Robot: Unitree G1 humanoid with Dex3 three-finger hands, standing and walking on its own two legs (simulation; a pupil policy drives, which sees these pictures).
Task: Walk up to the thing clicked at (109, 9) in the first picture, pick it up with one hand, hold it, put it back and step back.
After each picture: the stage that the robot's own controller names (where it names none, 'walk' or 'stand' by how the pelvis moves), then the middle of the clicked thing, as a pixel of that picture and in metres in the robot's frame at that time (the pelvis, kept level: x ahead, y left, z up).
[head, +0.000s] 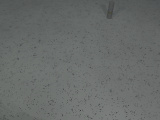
stand; (110, 10) +2.03 -0.40 -0.65
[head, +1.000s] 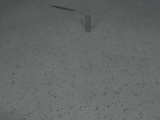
walk; (87, 23) +1.93 +0.03 -0.62
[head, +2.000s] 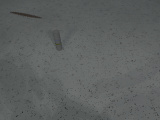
walk; (57, 40) +1.33 +0.33 -0.64
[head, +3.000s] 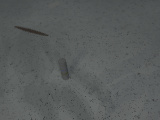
walk; (64, 69) +0.93 +0.26 -0.65
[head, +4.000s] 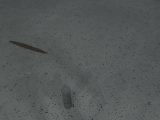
walk; (67, 98) +0.67 +0.17 -0.65
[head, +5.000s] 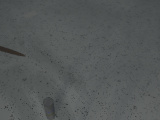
walk; (49, 109) +0.53 +0.21 -0.64
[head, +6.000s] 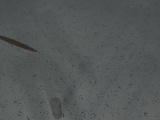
stand; (56, 109) +0.50 +0.17 -0.64
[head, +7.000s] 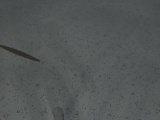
stand; (59, 118) +0.49 +0.16 -0.66
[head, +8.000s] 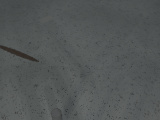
stand; (57, 119) +0.47 +0.17 -0.66
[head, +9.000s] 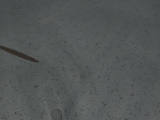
stand; out of the picture +0.47 +0.17 -0.66
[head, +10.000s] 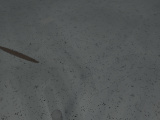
go down; out of the picture +0.47 +0.17 -0.66
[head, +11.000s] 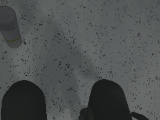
go down; (10, 30) +0.54 +0.25 -0.25
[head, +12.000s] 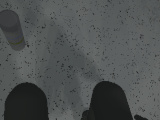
close in; (14, 33) +0.53 +0.25 -0.25
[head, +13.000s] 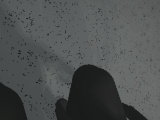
close in; out of the picture +0.51 +0.31 -0.16
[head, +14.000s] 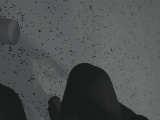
close; out of the picture +0.47 +0.21 -0.19
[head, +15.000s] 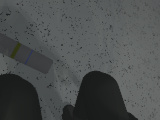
lift; (21, 53) +0.45 +0.14 -0.28
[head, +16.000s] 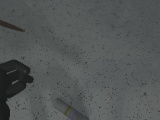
hold; (70, 112) +0.41 +0.04 -0.60
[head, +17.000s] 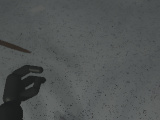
hold; out of the picture +0.38 +0.04 -0.70
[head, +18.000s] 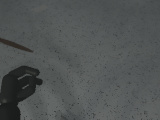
hold; out of the picture +0.38 +0.03 -0.70
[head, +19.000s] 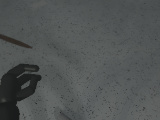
stand; out of the picture +0.39 +0.04 -0.69
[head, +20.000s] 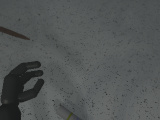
stand; (72, 119) +0.39 +0.04 -0.66
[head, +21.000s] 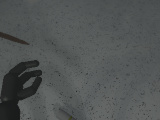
stand; out of the picture +0.39 +0.03 -0.68
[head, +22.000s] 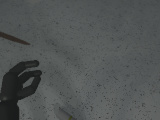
stand; out of the picture +0.40 +0.03 -0.68
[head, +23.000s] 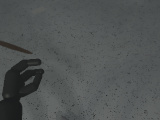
stand; out of the picture +0.39 +0.03 -0.70
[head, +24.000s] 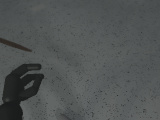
close; out of the picture +0.39 +0.03 -0.70
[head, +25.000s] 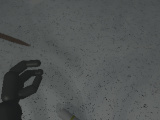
close; out of the picture +0.40 +0.02 -0.68
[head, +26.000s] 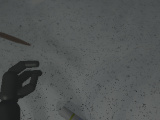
close; (74, 119) +0.42 +0.02 -0.69
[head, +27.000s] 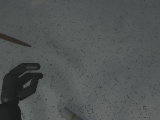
stand; out of the picture +0.42 +0.01 -0.69
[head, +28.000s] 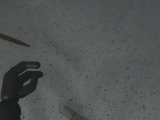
close; (76, 118) +0.43 +0.01 -0.69
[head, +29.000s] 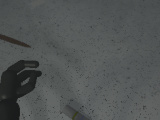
close; (78, 117) +0.44 +0.00 -0.69
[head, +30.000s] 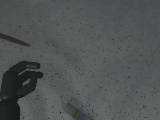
close; (79, 115) +0.45 -0.01 -0.68
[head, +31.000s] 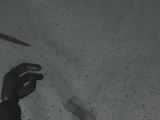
close; (80, 112) +0.47 -0.02 -0.69
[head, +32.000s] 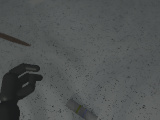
close; (81, 111) +0.48 -0.03 -0.69
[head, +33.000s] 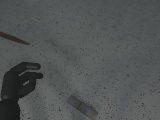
close; (82, 107) +0.50 -0.04 -0.69
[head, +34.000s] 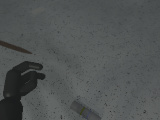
close; (85, 112) +0.51 -0.05 -0.70
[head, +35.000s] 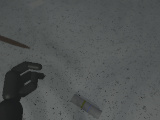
close; (86, 106) +0.53 -0.07 -0.69
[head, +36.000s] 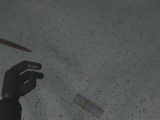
close; (88, 106) +0.56 -0.08 -0.69
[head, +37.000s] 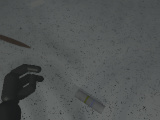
close; (89, 101) +0.57 -0.10 -0.69
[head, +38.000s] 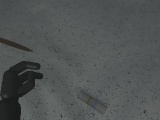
close; (91, 102) +0.59 -0.11 -0.70
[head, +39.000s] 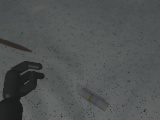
close; (93, 99) +0.62 -0.12 -0.70
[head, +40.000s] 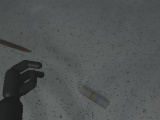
close; (94, 97) +0.64 -0.14 -0.69
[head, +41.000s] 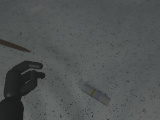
close; (95, 94) +0.66 -0.15 -0.70
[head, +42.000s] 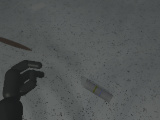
close; (97, 91) +0.68 -0.17 -0.69
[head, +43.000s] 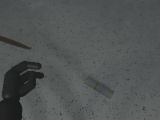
close; (99, 87) +0.70 -0.18 -0.69
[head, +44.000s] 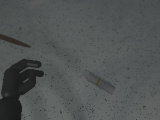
close; (100, 83) +0.73 -0.20 -0.69
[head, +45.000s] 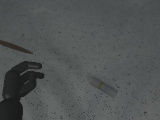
close; (103, 87) +0.75 -0.21 -0.70
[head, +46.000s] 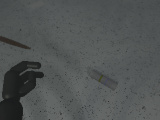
close; (103, 79) +0.78 -0.23 -0.69
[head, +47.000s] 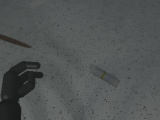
close; (105, 77) +0.79 -0.25 -0.69
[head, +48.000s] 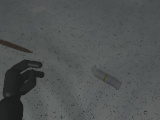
close; (107, 79) +0.82 -0.26 -0.70
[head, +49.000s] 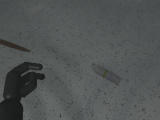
close; (107, 75) +0.86 -0.28 -0.70
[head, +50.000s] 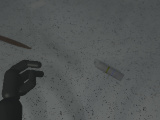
close; (110, 71) +0.87 -0.30 -0.69
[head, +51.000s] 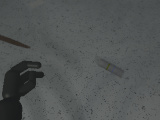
close; (110, 68) +0.90 -0.31 -0.69
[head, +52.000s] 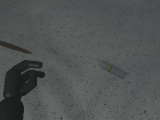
close; (113, 70) +0.92 -0.33 -0.70
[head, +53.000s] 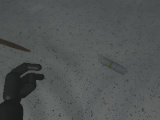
close; (113, 66) +0.96 -0.35 -0.70
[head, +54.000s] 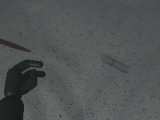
close; (115, 64) +0.98 -0.37 -0.70
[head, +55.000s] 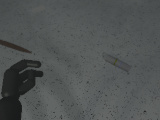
close; (117, 63) +1.00 -0.39 -0.70
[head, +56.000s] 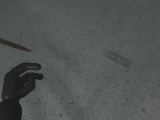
close; (118, 59) +1.05 -0.41 -0.70
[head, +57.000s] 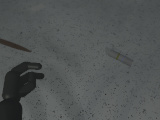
close; (120, 57) +1.06 -0.43 -0.70
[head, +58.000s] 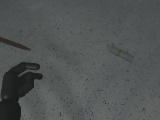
close; (121, 54) +1.10 -0.45 -0.70
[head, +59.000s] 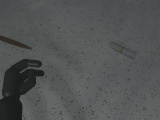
close; (124, 51) +1.13 -0.47 -0.70
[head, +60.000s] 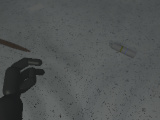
close; (123, 50) +1.16 -0.49 -0.70
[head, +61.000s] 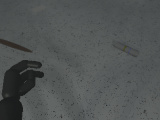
close; (127, 49) +1.19 -0.51 -0.70
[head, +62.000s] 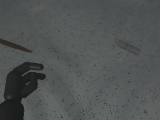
close; (128, 47) +1.22 -0.54 -0.70
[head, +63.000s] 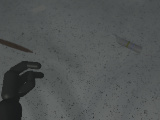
close; (130, 45) +1.25 -0.56 -0.70
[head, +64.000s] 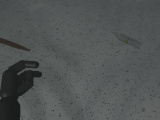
close; (129, 41) +1.29 -0.58 -0.70
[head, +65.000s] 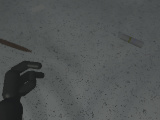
close; (131, 40) +1.33 -0.60 -0.70
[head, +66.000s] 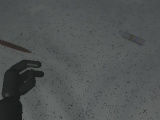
close; (133, 38) +1.36 -0.63 -0.70
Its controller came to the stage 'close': yes
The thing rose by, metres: 0.00
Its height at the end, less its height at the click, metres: -0.09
